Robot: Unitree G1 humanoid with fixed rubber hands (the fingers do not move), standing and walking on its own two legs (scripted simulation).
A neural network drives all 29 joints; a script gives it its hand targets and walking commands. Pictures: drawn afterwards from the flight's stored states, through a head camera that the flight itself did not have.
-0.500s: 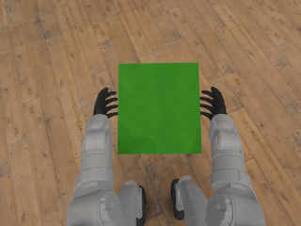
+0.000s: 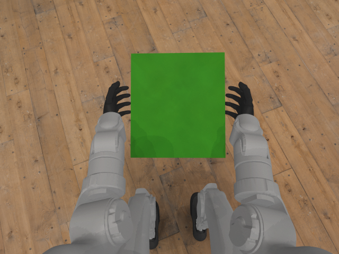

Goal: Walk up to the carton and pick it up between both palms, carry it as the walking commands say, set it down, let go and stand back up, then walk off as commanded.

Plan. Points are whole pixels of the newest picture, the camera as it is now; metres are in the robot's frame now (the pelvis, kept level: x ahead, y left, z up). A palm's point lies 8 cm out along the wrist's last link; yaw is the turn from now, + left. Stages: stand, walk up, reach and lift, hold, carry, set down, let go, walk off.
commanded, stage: set down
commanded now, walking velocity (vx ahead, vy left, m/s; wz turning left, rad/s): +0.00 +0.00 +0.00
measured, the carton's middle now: (177, 109) +0.47 -0.01 -0.14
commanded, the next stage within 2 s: none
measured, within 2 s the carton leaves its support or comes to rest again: neither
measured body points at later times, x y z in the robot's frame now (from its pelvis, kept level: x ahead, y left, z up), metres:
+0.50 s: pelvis -0.02 +0.00 -0.07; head +0.23 +0.01 +0.31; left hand +0.48 +0.15 -0.14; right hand +0.45 -0.16 -0.14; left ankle +0.07 +0.11 -0.58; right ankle +0.09 -0.11 -0.58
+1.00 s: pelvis -0.02 +0.00 -0.13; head +0.28 +0.02 +0.20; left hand +0.51 +0.15 -0.24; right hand +0.47 -0.16 -0.24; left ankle +0.07 +0.11 -0.58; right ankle +0.09 -0.11 -0.58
